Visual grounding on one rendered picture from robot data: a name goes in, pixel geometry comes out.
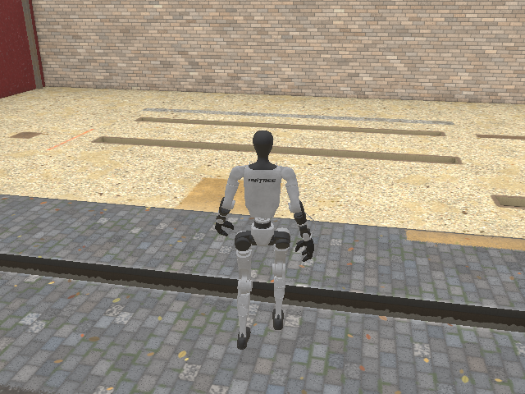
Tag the right robot forearm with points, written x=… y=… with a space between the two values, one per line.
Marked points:
x=302 y=224

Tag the left robot thigh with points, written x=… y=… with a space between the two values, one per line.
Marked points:
x=243 y=249

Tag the left robot hand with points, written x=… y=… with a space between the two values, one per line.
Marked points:
x=225 y=224

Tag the right robot upper arm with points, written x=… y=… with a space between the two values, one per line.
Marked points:
x=288 y=174

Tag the left robot upper arm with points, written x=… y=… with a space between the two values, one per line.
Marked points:
x=232 y=185

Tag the right robot hand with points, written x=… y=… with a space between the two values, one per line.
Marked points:
x=309 y=250

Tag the left robot forearm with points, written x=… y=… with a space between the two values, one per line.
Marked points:
x=222 y=213

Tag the right robot shin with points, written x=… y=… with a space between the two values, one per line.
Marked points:
x=279 y=291

